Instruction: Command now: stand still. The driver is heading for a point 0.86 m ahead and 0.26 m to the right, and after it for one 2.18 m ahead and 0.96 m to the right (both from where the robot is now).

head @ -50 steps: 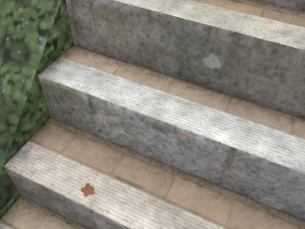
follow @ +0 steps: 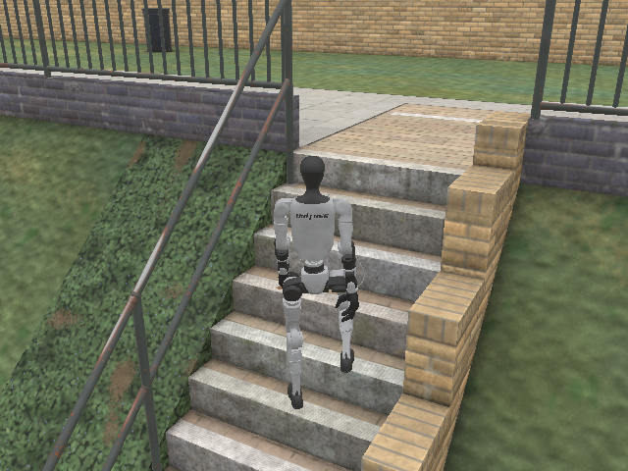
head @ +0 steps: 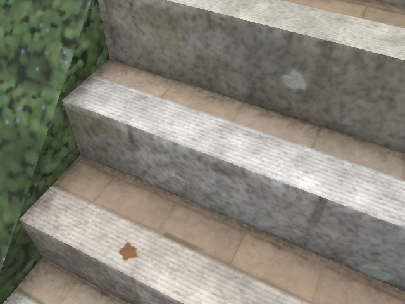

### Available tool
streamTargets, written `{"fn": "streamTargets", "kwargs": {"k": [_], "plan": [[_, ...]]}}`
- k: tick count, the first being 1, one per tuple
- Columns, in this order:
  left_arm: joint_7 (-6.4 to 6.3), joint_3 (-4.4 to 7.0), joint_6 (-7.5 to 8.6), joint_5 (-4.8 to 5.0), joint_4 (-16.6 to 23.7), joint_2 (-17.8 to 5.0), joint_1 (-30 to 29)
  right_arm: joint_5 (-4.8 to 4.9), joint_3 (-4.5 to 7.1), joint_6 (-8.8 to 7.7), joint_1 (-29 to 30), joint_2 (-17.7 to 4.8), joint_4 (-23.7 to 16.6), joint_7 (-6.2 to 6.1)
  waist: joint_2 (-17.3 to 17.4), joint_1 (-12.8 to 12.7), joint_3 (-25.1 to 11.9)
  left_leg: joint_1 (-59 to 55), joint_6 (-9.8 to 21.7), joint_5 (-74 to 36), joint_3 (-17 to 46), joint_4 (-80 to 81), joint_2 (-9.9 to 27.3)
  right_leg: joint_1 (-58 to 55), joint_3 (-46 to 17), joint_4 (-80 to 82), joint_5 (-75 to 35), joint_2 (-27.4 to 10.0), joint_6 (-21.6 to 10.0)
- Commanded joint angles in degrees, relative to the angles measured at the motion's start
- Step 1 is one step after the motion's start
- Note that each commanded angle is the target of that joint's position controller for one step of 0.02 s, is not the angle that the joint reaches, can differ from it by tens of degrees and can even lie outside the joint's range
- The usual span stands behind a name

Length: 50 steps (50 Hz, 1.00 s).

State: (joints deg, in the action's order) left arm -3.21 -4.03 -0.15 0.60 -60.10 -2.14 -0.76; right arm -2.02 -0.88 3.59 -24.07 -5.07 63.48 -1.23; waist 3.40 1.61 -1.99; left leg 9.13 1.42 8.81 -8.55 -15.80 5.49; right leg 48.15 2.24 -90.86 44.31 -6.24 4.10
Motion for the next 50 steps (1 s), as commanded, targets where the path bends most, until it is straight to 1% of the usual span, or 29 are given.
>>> {"fn": "streamTargets", "kwargs": {"k": [1, 2, 3, 4, 6, 7, 10, 11, 13, 14, 16, 17, 18, 19, 21, 23, 24, 25, 26, 27, 28, 29, 32, 34, 36, 39, 40, 42, 50], "plan": [[-0.03, 0.11, 0.67, -0.02, 3.1, -0.8, -4.3, 0.01, 0.52, 0.06, -6.3, -3.5, 0.2, -0.11, 0.0, -0.2, 0.2, 0.8, 3.6, -6.8, 5.2, 4.1, 7.1, -1.1, -5.5, 9.6, -3.1, -1.3, -5.0], [-0.04, 0.13, 0.69, -0.02, 3.1, -0.8, -4.4, 0.02, 0.53, 0.08, -6.3, -3.6, 0.2, -0.12, -0.1, -0.1, 0.3, 0.9, 3.6, -6.3, 5.1, 4.2, 7.1, -1.1, -5.6, 9.7, -3.2, -1.3, -5.0], [0.1, -0.06, 0.57, -0.15, 2.5, -0.1, -3.9, -0.07, 0.09, 0.07, -7.5, -2.3, 0.9, -0.17, -0.2, 0.0, -0.5, 0.9, 3.9, 0.8, 5.8, 5.8, 7.1, -1.6, -5.6, 10.3, -1.3, -1.1, -4.9], [0.2, -0.09, 0.49, -0.09, 2.2, 0.0, -4.0, 0.06, -0.16, 0.11, -8.2, -1.7, 1.5, -0.3, 0.0, 0.3, 0.4, 1.6, 4.4, 9.6, 7.0, 8.0, 7.2, -1.4, -5.0, 10.2, 1.2, -0.4, -5.0], [0.24, 0.14, 0.73, 0.3, 2.2, -0.4, -5.2, 0.41, -0.01, 0.16, -9.8, -3.2, 2.3, -0.81, 2.4, 1.0, 2.8, 1.5, 6.2, 19.4, 11.4, 11.7, 9.3, 2.1, -1.6, 5.1, 7.6, 1.8, -5.1], [0.37, 0.07, 0.95, 0.46, 2.4, 0.0, -5.7, 0.26, -0.1, 0.07, -11.1, -3.5, 2.8, -1.04, 2.9, 1.2, 3.2, 0.0, 6.7, 21.4, 13.3, 12.8, 10.4, 4.2, 0.0, 2.5, 8.6, 2.0, -5.3], [1.28, -0.36, 1.69, 1.17, 4.1, 1.0, -6.9, 0.94, 0.45, -0.19, -12.6, -6.2, 2.8, -1.67, 3.3, 1.6, 2.8, -4.4, 8.6, 25.0, 17.4, 14.5, 13.4, 8.9, 4.0, -2.1, 12.8, 3.5, -6.1], [1.62, -0.65, 1.92, 1.2, 4.8, 1.5, -7.5, 1.09, 0.64, -0.3, -12.7, -7.0, 2.7, -1.95, 3.6, 1.7, 2.8, -4.8, 9.1, 24.6, 18.0, 14.8, 14.3, 9.7, 4.7, -2.9, 12.8, 3.6, -6.2], [2.33, -1.28, 2.41, 1.02, 6.0, 2.1, -7.6, 1.22, 0.59, -0.66, -13.2, -7.1, 2.4, -2.29, 4.3, 1.5, 1.9, -5.0, 9.5, 21.7, 16.7, 14.4, 14.1, 8.6, 5.2, -2.0, 13.0, 3.9, -7.0], [2.59, -1.51, 2.45, 0.94, 6.3, 1.9, -6.2, 1.84, 0.69, -1.03, -12.4, -7.0, 1.9, -1.96, 3.0, 1.0, 1.0, -3.4, 9.4, 20.7, 15.9, 14.2, 13.9, 4.9, 5.2, 0.8, 11.9, 4.3, -7.5], [2.85, -1.84, 2.35, 0.25, 7.8, 1.4, -3.9, 2.52, 0.56, -2.07, -10.5, -6.8, 1.0, -1.18, 2.5, -0.7, -2.4, 2.8, 9.2, 13.7, 11.5, 13.7, 11.8, -7.6, 4.2, 6.8, 12.1, 5.7, -9.2], [2.64, -1.77, 2.06, -0.29, 8.4, 0.8, -2.1, 2.71, 0.63, -2.54, -8.8, -7.6, 0.5, -0.91, 1.9, -2.0, -4.3, 5.0, 8.7, 9.5, 8.3, 12.3, 10.0, -12.6, 2.5, 9.8, 12.2, 6.0, -10.1], [1.99, -1.73, 1.53, -1.03, 10.6, -1.0, -1.0, 2.52, 0.55, -3.32, -5.1, -7.9, -0.7, -0.59, 1.2, -3.8, -5.3, 6.1, 7.5, 4.4, 4.6, 10.1, 8.0, -15.1, -1.2, 15.5, 15.0, 5.6, -11.5], [1.46, -1.06, 1.3, -1.22, 11.7, -3.0, -1.3, 2.81, 0.49, -3.73, -3.9, -7.5, -1.2, -0.33, -0.6, -3.6, -5.3, 6.5, 6.4, -2.9, 1.1, 5.9, 5.9, -15.8, -4.7, 20.5, 15.5, 4.3, -12.6], [0.95, -0.47, 0.75, -1.44, 13.4, -4.5, -1.5, 2.93, 0.42, -3.99, -6.3, -6.6, -0.6, 0.05, -3.0, -2.4, -6.6, 5.3, 6.2, -12.2, -1.1, -0.4, 3.7, -15.2, -9.3, 24.5, 18.4, 3.1, -14.5], [0.93, -0.31, 0.04, -1.0, 14.8, -4.0, -2.7, 2.5, 0.37, -3.82, -7.3, -6.1, -0.8, -0.04, -3.6, -1.2, -5.7, 3.4, 7.2, -8.2, -0.7, -0.8, 3.2, -12.0, -9.5, 25.6, 20.2, 3.2, -14.5], [1.06, -0.65, -0.28, -0.85, 15.9, -2.8, -5.2, 2.31, 0.37, -3.62, -8.3, -5.9, -0.8, -0.15, -3.6, 0.1, -4.7, 1.7, 7.6, -3.6, -0.1, 0.8, 3.4, -9.1, -8.1, 24.0, 20.5, 3.6, -13.8], [1.31, -1.44, -0.35, -0.71, 17.6, -0.8, -8.8, 2.24, 0.36, -3.48, -9.8, -5.6, -0.6, -0.27, -2.5, 1.6, -4.1, -0.6, 7.6, -1.5, 1.1, 2.9, 4.3, -6.2, -5.8, 20.2, 20.1, 4.0, -12.6], [1.76, -2.52, -0.23, -0.54, 19.6, 1.7, -12.1, 1.8, 0.26, -3.52, -10.9, -5.6, -0.3, -0.29, -0.6, 2.4, -3.7, -3.1, 7.4, -2.7, 2.5, 5.0, 5.6, -3.5, -2.7, 14.7, 18.5, 4.5, -11.1], [2.22, -3.25, -0.13, -0.37, 19.8, 2.9, -10.9, 1.71, 0.71, -3.69, -10.8, -7.5, -0.2, -0.44, 2.0, 1.8, -4.7, -5.0, 8.2, -0.7, 5.2, 8.0, 8.0, -2.7, 0.6, 10.4, 17.3, 5.4, -9.7], [2.4, -3.48, 0.17, -0.29, 19.8, 2.6, -9.6, 2.23, 1.05, -3.75, -9.4, -9.1, -0.4, -0.52, 3.9, 1.0, -4.9, -5.8, 8.7, 0.8, 7.4, 10.5, 9.9, -2.2, 2.9, 7.2, 16.3, 6.3, -8.9], [2.51, -3.54, 0.42, -0.26, 19.5, 1.9, -8.8, 2.49, 1.16, -3.71, -8.0, -10.0, -0.7, -0.62, 4.0, 0.3, -4.8, -6.0, 9.1, 1.9, 8.4, 11.7, 10.8, -2.4, 4.0, 5.3, 16.9, 7.0, -8.7], [2.29, -3.42, 1.24, -0.68, 20.3, -0.2, -6.9, 2.48, 1.26, -3.78, -2.6, -11.9, -2.1, -0.06, 2.6, -2.2, -4.4, -1.9, 8.0, -8.3, 5.0, 10.8, 9.9, -9.4, 3.6, 8.3, 16.9, 7.7, -10.0], [2.08, -3.04, 1.33, -1.0, 21.1, -1.6, -6.9, 2.54, 1.24, -3.95, -2.0, -11.9, -2.4, 0.51, 1.7, -2.2, -4.2, -0.7, 7.2, -16.4, 1.9, 7.5, 8.1, -11.2, 0.8, 11.9, 17.2, 7.5, -11.5], [2.06, -2.67, 1.32, -0.92, 22.4, -2.4, -7.8, 2.51, 0.9, -4.15, -2.0, -10.5, -2.6, 0.68, 0.9, -2.0, -3.6, -1.2, 6.9, -20.4, 0.3, 5.2, 6.7, -10.3, -1.3, 15.3, 18.3, 6.7, -12.1], [1.99, -2.81, 0.9, -0.65, 23.4, -1.8, -9.1, 2.36, 1.0, -4.1, -3.0, -10.2, -2.6, 0.61, 0.4, -0.9, -2.5, -1.0, 7.2, -11.6, 1.5, 6.5, 6.9, -8.2, -1.7, 14.9, 20.9, 6.5, -11.9], [1.99, -2.98, 0.87, -0.47, 23.8, -1.4, -9.7, 2.2, 1.03, -4.12, -2.5, -10.3, -2.8, 0.59, 0.8, -0.8, -1.8, -0.5, 7.3, -8.4, 2.4, 7.9, 7.4, -7.7, -0.8, 13.5, 20.4, 6.7, -11.5], [2.22, -2.54, 1.16, -0.3, 23.3, -2.1, -8.2, 2.19, 0.86, -4.13, -1.0, -10.3, -3.5, 0.47, 1.0, -1.7, -1.9, 1.5, 7.5, -5.0, 3.1, 9.1, 7.7, -9.8, -0.1, 12.5, 17.4, 6.8, -11.2], [2.08, -2.34, 1.65, -0.39, 23.9, -2.9, -7.7, 2.37, 0.83, -4.5, -1.3, -10.8, -4.0, 0.7, 2.4, -1.6, -3.0, 0.5, 7.5, -10.0, 3.2, 7.9, 7.9, -10.0, 0.7, 10.5, 17.3, 7.1, -11.3]]}}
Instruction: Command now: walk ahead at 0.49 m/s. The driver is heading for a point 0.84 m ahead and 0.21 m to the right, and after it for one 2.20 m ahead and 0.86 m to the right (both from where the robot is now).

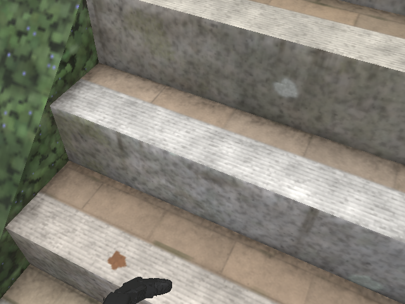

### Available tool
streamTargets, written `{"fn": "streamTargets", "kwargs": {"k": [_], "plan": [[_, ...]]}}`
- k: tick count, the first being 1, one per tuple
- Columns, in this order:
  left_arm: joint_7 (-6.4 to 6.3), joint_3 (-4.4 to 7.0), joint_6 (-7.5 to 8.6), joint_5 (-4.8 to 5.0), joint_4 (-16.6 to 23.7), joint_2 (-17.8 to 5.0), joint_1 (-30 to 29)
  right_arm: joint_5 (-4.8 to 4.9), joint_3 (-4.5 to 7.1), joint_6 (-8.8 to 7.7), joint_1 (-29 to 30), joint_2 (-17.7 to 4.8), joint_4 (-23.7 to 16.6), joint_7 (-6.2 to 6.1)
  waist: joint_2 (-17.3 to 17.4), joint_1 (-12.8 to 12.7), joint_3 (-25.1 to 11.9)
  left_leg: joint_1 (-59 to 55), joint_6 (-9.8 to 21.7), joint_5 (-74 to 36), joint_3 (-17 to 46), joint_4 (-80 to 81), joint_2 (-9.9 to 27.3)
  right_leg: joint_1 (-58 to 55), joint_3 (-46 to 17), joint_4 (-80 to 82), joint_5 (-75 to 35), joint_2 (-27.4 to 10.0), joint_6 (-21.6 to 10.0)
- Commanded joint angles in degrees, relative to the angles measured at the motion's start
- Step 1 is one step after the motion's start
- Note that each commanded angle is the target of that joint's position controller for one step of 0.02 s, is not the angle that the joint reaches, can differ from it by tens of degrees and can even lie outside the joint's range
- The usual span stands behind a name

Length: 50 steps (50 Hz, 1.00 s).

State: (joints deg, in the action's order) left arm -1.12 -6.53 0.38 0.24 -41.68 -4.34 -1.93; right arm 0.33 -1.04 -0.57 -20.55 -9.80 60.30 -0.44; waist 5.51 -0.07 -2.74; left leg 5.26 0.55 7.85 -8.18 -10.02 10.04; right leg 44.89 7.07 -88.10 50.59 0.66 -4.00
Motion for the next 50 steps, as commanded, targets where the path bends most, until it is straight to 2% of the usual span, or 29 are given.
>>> {"fn": "streamTargets", "kwargs": {"k": [1, 13, 15, 16, 17, 18, 20, 22, 23, 24, 25, 27, 28, 31, 35, 36, 39, 41, 44, 50], "plan": [[-0.03, 0.18, 1.12, -0.04, 5.5, -0.8, -6.5, 0.03, 0.98, -0.37, -4.7, -6.1, -0.9, -0.08, 0.2, 0.0, -2.4, 4.4, 8.4, -9.5, 2.7, 1.9, 3.3, -6.9, -4.2, 8.0, 11.1, 0.2, -3.3], [-0.2, 0.25, 1.12, 0.01, 6.1, -1.2, -5.7, -0.07, 0.92, -0.4, -4.9, -6.2, -1.6, -0.08, 0.1, -0.2, -2.6, 4.2, 8.0, -11.8, 2.3, 0.6, 2.9, -6.8, -4.7, 8.5, 12.1, 0.2, -3.5], [-0.05, 0.16, 1.19, 0.02, 6.6, -1.1, -6.4, -0.5, 0.73, -0.36, -4.8, -5.9, -1.6, -0.09, -0.6, -0.3, -2.3, 4.4, 7.8, -13.7, 1.8, 0.2, 2.6, -6.8, -5.3, 9.4, 11.8, 0.1, -3.7], [-0.18, -1.79, 1.55, -0.77, 7.9, 3.7, -9.0, -1.33, 1.14, 0.63, -4.1, -8.5, -3.1, -0.8, 0.9, -1.3, -0.6, 5.1, 7.6, -14.2, 3.1, 2.1, 4.3, -3.5, -2.0, 3.7, 5.2, -0.3, -1.0], [-0.03, -2.12, 1.77, -0.69, 7.7, 3.9, -8.0, -1.24, 1.35, 1.27, -4.2, -9.1, -3.6, -1.33, 0.7, -1.3, -1.3, 2.6, 7.9, -12.1, 4.5, 2.8, 5.6, -1.1, -0.1, 1.6, 6.1, 0.1, 0.1], [-0.12, -2.25, 1.99, -0.55, 7.2, 3.5, -7.4, -0.62, 1.61, 1.57, -5.4, -9.2, -4.2, -1.72, 1.4, -0.8, -1.0, -0.3, 8.6, -8.2, 6.7, 3.2, 6.9, 2.9, 0.8, -0.4, 8.1, -0.1, 1.1], [-0.08, -2.54, 2.26, 0.03, 7.3, 2.8, -8.2, -0.12, 1.89, 1.78, -7.0, -9.7, -4.9, -2.47, 1.5, 0.3, -0.5, -4.3, 10.1, -0.8, 10.0, 5.0, 10.0, 8.9, 1.2, -2.4, 11.4, -1.4, 1.8], [0.04, -2.86, 2.6, 0.22, 7.3, 2.6, -6.5, -0.11, 2.01, 1.78, -4.6, -10.7, -5.9, -2.59, 1.4, -1.3, -1.9, -3.1, 9.9, -0.3, 8.9, 5.2, 10.2, 5.4, 0.9, 1.4, 11.7, -1.2, 1.2], [-0.03, -2.8, 2.86, -0.05, 7.1, 2.3, -5.0, -0.06, 1.98, 1.91, -2.8, -10.9, -6.9, -2.42, 1.2, -2.4, -3.3, -0.4, 9.4, -3.4, 6.5, 4.2, 8.7, 0.2, 0.5, 5.1, 11.0, -0.1, 0.7], [-0.34, -2.86, 2.85, -0.31, 7.8, 2.1, -5.4, -0.15, 1.97, 1.65, -2.5, -10.9, -7.1, -1.87, 1.7, -2.5, -4.1, 1.0, 9.0, -8.6, 4.5, 3.7, 7.6, -3.6, -0.1, 7.5, 12.5, 1.3, 0.4], [-0.53, -2.53, 2.94, -0.43, 8.3, 1.2, -5.3, -0.44, 1.59, 1.43, -1.6, -10.2, -7.6, -1.59, 1.2, -3.1, -4.8, 2.0, 8.1, -16.1, 2.4, 1.4, 6.2, -7.2, -1.3, 10.6, 11.8, 2.0, 0.1], [-1.17, -1.89, 3.07, -1.01, 8.9, 0.3, -4.5, 0.02, 1.45, 1.16, -3.4, -9.8, -8.1, -0.94, 0.4, -2.6, -6.4, 1.9, 7.3, -29.7, -0.4, -4.1, 3.9, -10.0, -5.1, 12.3, 10.6, 2.2, -1.0], [-1.31, -1.61, 2.88, -1.19, 9.0, 0.0, -3.5, -0.07, 1.48, 1.16, -3.8, -10.1, -8.5, -0.73, -0.4, -2.5, -6.7, 2.3, 7.2, -32.2, -1.2, -6.0, 3.1, -10.4, -6.7, 12.8, 9.0, 1.8, -1.5], [-1.82, -0.97, 1.78, -1.09, 9.5, -0.3, -1.6, -0.7, 1.47, 1.42, -2.7, -10.3, -10.8, -0.77, -2.8, -2.2, -6.1, 4.0, 7.8, -25.8, -1.6, -6.9, 2.8, -8.8, -9.0, 14.1, 9.2, 2.0, -1.7], [-2.02, -1.35, 1.58, -1.08, 12.0, 1.1, -3.1, -1.0, 0.95, 1.58, -1.0, -10.0, -13.4, -0.93, -3.8, -1.7, -4.9, 3.6, 7.5, -19.2, -1.7, -4.8, 3.0, -5.9, -9.8, 13.6, 10.3, 2.3, -0.9], [-1.96, -1.37, 1.7, -1.18, 12.4, 1.0, -2.7, -1.04, 1.0, 1.61, -0.3, -10.4, -13.9, -0.88, -4.0, -2.0, -4.9, 3.5, 7.2, -18.7, -2.0, -4.6, 3.0, -5.5, -10.2, 13.9, 10.4, 2.4, -0.8], [-2.18, -1.0, 1.92, -1.47, 12.5, -0.9, -0.7, -0.36, 1.35, 1.93, 2.8, -11.9, -15.6, -0.78, -4.1, -2.8, -4.2, 4.3, 7.3, -13.3, -1.8, -3.3, 3.7, -4.9, -10.8, 15.4, 12.7, 2.7, -1.0], [-2.34, -0.89, 2.05, -1.35, 13.1, -1.6, -1.2, -0.4, 1.25, 2.13, 4.9, -12.1, -16.7, -0.71, -4.7, -2.9, -2.2, 5.3, 7.1, -10.1, -2.1, -2.7, 3.5, -3.7, -11.3, 16.4, 12.9, 2.8, -1.4], [-2.47, -0.83, 2.14, -1.26, 13.6, -2.0, -0.7, -0.44, 1.24, 2.14, 5.7, -12.3, -17.7, -0.51, -3.9, -2.9, -1.3, 4.8, 6.7, -10.5, -2.6, -2.9, 3.0, -2.6, -11.7, 16.7, 12.3, 3.1, -1.7], [-2.48, -0.63, 2.35, -1.47, 15.0, -2.5, -0.1, 0.0, 1.25, 1.97, 7.0, -12.5, -19.5, -0.43, -3.7, -3.1, -2.1, 3.6, 6.3, -14.9, -3.4, -4.1, 2.7, -3.2, -12.0, 17.2, 11.0, 3.8, -1.3]]}}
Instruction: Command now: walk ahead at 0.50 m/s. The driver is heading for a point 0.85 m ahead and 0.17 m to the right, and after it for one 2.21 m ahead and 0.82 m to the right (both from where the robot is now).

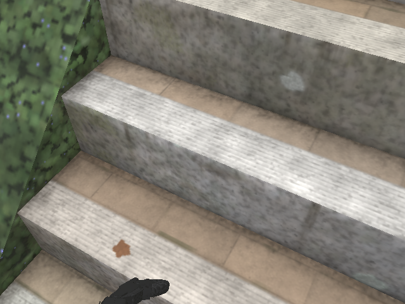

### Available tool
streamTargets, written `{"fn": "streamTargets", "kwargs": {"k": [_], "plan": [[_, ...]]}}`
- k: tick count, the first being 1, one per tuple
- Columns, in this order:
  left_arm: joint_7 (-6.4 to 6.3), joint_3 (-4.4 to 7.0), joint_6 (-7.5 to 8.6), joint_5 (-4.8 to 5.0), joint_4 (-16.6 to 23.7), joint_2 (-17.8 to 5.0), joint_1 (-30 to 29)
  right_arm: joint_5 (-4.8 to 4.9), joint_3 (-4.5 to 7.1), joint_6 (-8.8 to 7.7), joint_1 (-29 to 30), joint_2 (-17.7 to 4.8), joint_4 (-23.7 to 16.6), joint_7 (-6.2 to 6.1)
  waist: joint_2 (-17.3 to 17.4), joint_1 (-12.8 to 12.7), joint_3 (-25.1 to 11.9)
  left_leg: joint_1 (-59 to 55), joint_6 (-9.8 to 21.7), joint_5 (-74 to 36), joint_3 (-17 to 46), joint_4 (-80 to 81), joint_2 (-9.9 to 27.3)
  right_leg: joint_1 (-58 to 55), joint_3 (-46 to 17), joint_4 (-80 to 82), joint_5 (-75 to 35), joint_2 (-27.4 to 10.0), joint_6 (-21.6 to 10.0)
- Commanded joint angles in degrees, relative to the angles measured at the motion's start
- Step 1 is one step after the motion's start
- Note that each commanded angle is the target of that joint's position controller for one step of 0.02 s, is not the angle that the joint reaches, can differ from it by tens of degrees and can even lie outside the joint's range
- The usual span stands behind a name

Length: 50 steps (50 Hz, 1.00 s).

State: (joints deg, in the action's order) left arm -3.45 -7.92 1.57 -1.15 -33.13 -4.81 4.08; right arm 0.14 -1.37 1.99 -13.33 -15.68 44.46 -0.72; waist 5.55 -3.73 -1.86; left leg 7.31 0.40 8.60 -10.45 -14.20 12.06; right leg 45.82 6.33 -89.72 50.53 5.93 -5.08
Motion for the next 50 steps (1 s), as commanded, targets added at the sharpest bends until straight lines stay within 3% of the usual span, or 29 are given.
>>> {"fn": "streamTargets", "kwargs": {"k": [1, 19, 50], "plan": [[-0.2, 0.73, 1.15, -0.12, 6.7, -2.0, -6.0, 0.17, 1.58, -0.63, -0.2, -6.7, -3.9, -0.14, -3.6, 0.5, -3.2, 1.3, 6.3, -16.5, -1.2, -0.1, 0.7, -4.3, -11.2, 18.5, 10.7, -1.4, -0.1], [-0.31, 0.85, 1.54, -0.26, 10.3, -2.9, -5.0, 0.23, 1.36, -1.13, 2.3, -8.7, -8.1, 0.1, -2.1, -0.1, -4.9, -1.4, 6.5, -25.3, -2.1, -0.5, 1.8, -5.6, -9.9, 16.1, 7.9, -0.1, 0.9], [-0.26, 0.61, 1.92, -0.02, 12.8, -3.8, -5.2, 0.37, 0.58, -0.97, 4.6, -9.0, -11.5, -0.06, -2.9, -0.1, -4.6, -2.9, 6.0, -20.4, -3.3, -0.1, 2.0, -4.9, -10.9, 16.9, 6.1, 0.5, 1.1]]}}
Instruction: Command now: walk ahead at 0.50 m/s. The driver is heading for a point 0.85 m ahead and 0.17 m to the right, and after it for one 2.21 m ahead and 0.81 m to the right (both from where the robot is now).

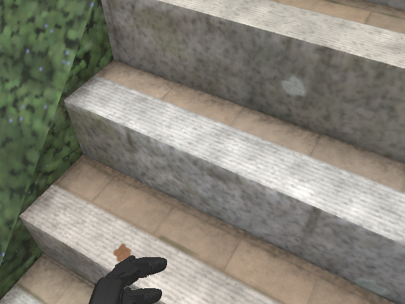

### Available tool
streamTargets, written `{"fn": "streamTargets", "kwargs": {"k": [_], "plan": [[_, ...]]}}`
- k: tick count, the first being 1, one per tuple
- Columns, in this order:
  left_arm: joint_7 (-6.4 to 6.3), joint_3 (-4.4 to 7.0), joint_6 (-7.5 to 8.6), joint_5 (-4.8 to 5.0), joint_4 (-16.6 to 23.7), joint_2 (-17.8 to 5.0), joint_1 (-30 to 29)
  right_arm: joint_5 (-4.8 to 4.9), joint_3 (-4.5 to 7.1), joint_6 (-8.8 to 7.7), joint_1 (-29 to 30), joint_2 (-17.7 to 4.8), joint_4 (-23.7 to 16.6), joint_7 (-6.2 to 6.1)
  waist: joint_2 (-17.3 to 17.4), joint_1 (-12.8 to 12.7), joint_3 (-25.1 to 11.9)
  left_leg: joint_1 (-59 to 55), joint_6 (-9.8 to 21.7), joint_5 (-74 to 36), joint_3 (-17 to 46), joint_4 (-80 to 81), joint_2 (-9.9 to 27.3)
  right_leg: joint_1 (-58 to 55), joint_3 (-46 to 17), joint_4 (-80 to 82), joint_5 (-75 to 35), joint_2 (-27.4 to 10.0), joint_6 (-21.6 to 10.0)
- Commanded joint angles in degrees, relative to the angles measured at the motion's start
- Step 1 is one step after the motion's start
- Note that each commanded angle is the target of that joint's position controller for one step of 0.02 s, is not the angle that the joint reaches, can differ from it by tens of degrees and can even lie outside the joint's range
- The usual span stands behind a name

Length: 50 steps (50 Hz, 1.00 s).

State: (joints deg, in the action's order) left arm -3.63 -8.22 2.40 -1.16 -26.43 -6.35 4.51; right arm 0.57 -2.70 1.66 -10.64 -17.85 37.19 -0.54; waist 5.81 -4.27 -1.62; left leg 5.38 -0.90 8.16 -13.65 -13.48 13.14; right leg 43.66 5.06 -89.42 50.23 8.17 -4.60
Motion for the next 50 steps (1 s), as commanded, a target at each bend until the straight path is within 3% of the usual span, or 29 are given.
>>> {"fn": "streamTargets", "kwargs": {"k": [1, 39, 46, 47, 50], "plan": [[-0.07, 0.88, 1.1, -0.02, 6.2, -2.2, -5.8, -0.07, 1.86, -0.6, 2.0, -6.7, -4.3, -0.28, -3.2, 0.5, -4.7, -0.9, 7.3, -19.5, 0.0, -0.7, 0.9, -2.6, -9.7, 16.6, 6.6, -1.8, 0.6], [0.1, 0.5, 1.35, 0.25, 6.0, -2.0, -6.7, 0.03, 1.69, -0.81, 1.0, -6.8, -3.4, -0.1, -2.5, 0.8, -5.6, -2.3, 7.2, -20.4, -0.2, 0.0, 1.9, -3.1, -9.3, 15.3, 6.6, -1.6, 0.5], [0.1, 0.37, 1.59, 0.24, 6.3, -2.1, -7.8, 0.05, 1.66, -0.79, 3.2, -7.2, -3.6, 0.21, -2.5, 0.4, -4.5, -1.1, 7.1, -22.4, -0.5, -0.2, 2.0, -2.6, -9.4, 15.1, 4.9, -1.7, 0.6], [-0.06, 0.53, 1.49, 0.16, 5.9, -2.2, -6.3, -0.02, 1.74, -0.79, 1.0, -7.2, -3.2, 0.03, -2.9, 0.7, -6.4, -2.7, 7.2, -21.4, -0.4, -0.8, 2.1, -3.1, -9.3, 15.0, 6.2, -1.5, 0.5], [0.1, 0.38, 1.58, 0.24, 6.2, -2.2, -8.1, 0.06, 1.61, -0.78, 3.2, -7.1, -3.6, 0.21, -2.7, 0.6, -4.4, -1.0, 7.1, -21.9, -0.5, -0.5, 1.8, -2.4, -9.9, 15.6, 5.0, -1.8, 0.4]]}}
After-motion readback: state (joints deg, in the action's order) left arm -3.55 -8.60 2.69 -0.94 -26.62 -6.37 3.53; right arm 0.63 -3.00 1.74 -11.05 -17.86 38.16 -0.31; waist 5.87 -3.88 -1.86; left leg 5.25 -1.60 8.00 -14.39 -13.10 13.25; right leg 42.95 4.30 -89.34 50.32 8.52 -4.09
